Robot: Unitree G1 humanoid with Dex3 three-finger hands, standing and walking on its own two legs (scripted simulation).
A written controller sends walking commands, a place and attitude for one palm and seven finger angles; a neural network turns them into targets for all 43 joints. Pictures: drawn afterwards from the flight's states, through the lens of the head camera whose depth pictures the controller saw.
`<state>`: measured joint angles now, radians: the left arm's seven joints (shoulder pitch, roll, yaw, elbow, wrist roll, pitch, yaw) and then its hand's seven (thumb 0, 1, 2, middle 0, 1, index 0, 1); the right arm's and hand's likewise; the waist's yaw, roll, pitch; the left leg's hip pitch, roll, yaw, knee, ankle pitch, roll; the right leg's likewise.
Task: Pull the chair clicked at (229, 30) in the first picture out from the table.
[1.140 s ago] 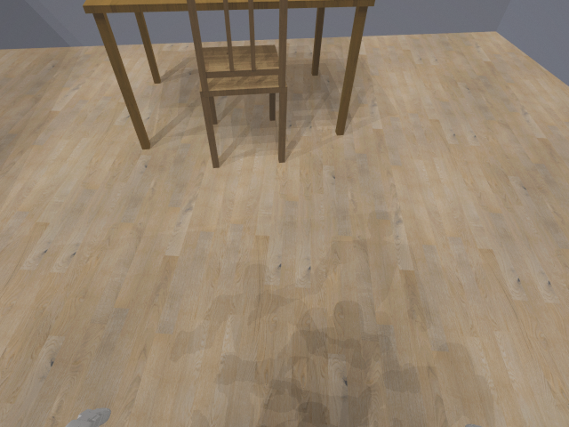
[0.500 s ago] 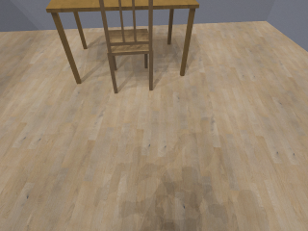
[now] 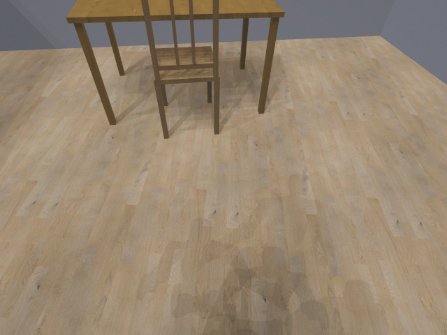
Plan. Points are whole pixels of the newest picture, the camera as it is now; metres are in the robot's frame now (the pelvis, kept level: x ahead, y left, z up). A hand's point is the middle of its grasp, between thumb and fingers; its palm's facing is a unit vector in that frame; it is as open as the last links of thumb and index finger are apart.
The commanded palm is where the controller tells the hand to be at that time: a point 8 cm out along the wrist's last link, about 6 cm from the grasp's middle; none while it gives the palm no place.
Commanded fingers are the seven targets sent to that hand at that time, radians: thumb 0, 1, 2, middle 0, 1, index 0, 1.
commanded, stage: look at it before walking up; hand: left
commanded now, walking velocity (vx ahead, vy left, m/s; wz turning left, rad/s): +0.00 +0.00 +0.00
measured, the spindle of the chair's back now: (174, 32) +1.48 +0.34 -0.08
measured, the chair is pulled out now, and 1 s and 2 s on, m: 0.00 0.00 0.00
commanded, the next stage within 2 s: walk to a spot facing it in 0.30 s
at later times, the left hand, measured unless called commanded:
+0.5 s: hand out of the picture +0.06 +0.24 -0.16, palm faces -0.02 -0.95 -0.32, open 7.4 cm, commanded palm none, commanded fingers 0.00 0.90 0.90 -0.20 -0.30 -0.20 -0.30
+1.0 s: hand (142, 314) +0.20 +0.19 -0.19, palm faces -0.06 -0.99 -0.16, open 7.3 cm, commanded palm none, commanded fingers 0.00 0.90 0.90 -0.20 -0.30 -0.20 -0.30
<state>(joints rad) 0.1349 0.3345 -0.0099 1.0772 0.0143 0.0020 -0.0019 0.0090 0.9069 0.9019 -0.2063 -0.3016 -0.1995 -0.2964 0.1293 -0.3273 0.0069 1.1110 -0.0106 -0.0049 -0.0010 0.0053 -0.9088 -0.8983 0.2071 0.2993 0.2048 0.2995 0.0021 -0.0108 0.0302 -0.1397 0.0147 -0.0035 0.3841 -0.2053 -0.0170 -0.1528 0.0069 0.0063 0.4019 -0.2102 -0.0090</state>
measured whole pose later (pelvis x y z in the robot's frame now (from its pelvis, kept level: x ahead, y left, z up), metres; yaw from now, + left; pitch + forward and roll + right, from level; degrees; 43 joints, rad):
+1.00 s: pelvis +0.15 +0.01 -0.01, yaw -3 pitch +0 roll +0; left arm 0.21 0.19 0.05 1.05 0.02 0.01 -0.03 0.02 0.93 0.90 -0.20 -0.30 -0.20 -0.30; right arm 0.52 -0.08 0.00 1.19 -0.02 -0.08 -0.04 0.00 -0.91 -0.90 0.21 0.30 0.20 0.30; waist -0.03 -0.02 0.08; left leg 0.11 0.02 0.08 0.31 -0.41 0.00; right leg -0.57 -0.07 -0.11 0.91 -0.28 -0.03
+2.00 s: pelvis +0.58 +0.00 +0.00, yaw -6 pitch -1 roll +0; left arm 0.18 0.19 0.07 1.05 0.03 0.02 -0.02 0.01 0.92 0.90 -0.20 -0.30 -0.19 -0.30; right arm 0.42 -0.13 -0.04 1.13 -0.02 -0.07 -0.02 0.00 -0.93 -0.90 0.20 0.30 0.20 0.30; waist -0.01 -0.03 0.05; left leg 0.04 0.02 0.25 0.30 -0.30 0.02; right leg -0.57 -0.13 -0.09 0.82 -0.15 0.01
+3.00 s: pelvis +0.81 -0.06 -0.01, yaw +8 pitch -1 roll +0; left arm 0.21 0.20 0.05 0.97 0.02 0.03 0.03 0.01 0.91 0.90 -0.20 -0.30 -0.19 -0.30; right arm 0.15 -0.17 -0.04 0.98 -0.02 0.03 0.00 0.00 -0.91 -0.90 0.21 0.30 0.20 0.30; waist 0.00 0.02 0.05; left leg -0.30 -0.01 0.06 0.50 -0.18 0.04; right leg -0.31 -0.06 -0.05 0.69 -0.38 0.05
